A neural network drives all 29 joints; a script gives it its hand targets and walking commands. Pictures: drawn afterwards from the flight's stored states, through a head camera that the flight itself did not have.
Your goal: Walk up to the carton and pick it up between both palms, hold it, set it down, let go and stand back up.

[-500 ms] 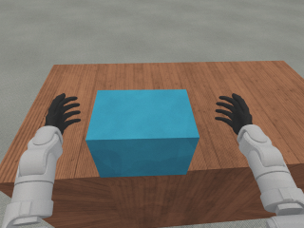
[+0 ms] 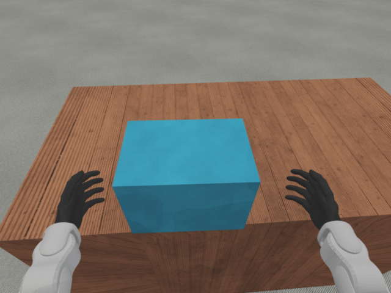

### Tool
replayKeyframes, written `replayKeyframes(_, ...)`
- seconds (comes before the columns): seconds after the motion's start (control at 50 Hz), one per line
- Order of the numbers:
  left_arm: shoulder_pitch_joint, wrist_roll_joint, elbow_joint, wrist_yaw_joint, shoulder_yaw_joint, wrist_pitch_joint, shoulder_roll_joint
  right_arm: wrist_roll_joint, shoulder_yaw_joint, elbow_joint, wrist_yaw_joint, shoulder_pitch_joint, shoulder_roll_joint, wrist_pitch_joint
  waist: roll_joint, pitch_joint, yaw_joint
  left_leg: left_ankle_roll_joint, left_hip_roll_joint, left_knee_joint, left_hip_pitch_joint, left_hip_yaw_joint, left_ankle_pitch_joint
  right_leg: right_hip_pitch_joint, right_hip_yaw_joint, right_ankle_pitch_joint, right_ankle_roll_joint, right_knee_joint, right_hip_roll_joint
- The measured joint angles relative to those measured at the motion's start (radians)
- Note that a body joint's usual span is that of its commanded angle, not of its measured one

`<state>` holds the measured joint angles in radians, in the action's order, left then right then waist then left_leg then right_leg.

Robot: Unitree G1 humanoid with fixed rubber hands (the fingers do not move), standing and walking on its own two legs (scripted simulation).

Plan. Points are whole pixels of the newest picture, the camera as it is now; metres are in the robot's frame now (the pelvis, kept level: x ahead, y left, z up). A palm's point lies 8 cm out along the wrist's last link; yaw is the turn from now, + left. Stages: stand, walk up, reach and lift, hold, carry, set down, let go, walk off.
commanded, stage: set down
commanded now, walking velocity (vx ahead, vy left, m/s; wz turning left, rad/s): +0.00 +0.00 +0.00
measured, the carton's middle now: (187, 176) +0.38 +0.04 +0.03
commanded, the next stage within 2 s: let go in 1.32 s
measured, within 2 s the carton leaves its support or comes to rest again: neither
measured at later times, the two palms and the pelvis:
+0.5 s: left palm (73, 252) +0.21 +0.25 +0.02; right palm (319, 249) +0.22 -0.22 +0.02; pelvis +0.02 +0.00 +0.00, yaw +0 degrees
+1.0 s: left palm (74, 265) +0.19 +0.25 +0.00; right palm (310, 274) +0.19 -0.21 -0.04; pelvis +0.02 +0.00 +0.00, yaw +1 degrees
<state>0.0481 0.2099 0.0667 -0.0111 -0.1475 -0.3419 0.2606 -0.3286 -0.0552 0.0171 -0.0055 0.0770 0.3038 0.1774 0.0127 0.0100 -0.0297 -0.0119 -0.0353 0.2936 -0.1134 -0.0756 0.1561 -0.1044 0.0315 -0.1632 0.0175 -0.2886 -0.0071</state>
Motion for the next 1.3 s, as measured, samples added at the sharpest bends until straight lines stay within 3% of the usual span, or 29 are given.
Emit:
replayKeyframes(0.18,0.16,-0.001,0.048,-0.003,0.04,0.106,0.005,0.024,-0.006,-0.107,0.01,0.2,-0.02,-0.057,0.002,0.006,-0.012,-0.003,-0.002,-0.008,0.028,0.004,0.011,0.037,0.004,-0.005,0.002,0.022,-0.002)
replayKeyframes(0.28,0.213,-0.004,0.012,-0.002,0.064,0.169,0.01,0.047,-0.007,-0.105,0.019,0.267,-0.034,-0.085,0.002,0.014,-0.019,-0.003,-0.001,-0.011,0.039,0.006,0.015,0.048,0.005,-0.009,0.002,0.026,-0.003)
replayKeyframes(0.66,0.282,-0.07,-0.129,0.018,0.095,0.232,-0.003,0.135,0.029,0.089,0.018,0.289,-0.078,-0.172,-0.002,0.029,-0.021,-0.004,-0.004,-0.002,0.055,0.005,0.036,0.074,0.002,-0.017,-0.001,0.041,-0.006)
replayKeyframes(0.94,0.238,-0.117,-0.249,0.048,0.099,0.299,-0.027,0.226,0.038,0.307,0.017,0.255,-0.096,-0.229,-0.03,0.016,-0.023,0.001,0.001,0.006,0.075,0.008,0.04,0.094,0.006,-0.025,-0.004,0.027,0.0)
replayKeyframes(1.12,0.167,-0.143,-0.333,0.064,0.093,0.279,-0.043,0.281,0.042,0.428,0.002,0.203,-0.103,-0.219,-0.048,0.013,-0.025,0.003,0.004,0.018,0.084,0.015,0.037,0.098,0.012,-0.032,-0.004,0.0,0.004)
replayKeyframes(1.3,0.082,-0.17,-0.383,0.081,0.082,0.196,-0.05,0.315,0.046,0.493,-0.012,0.152,-0.1,-0.149,-0.063,0.027,-0.025,0.003,0.006,0.045,0.089,0.021,0.038,0.099,0.018,-0.043,-0.003,-0.04,0.007)
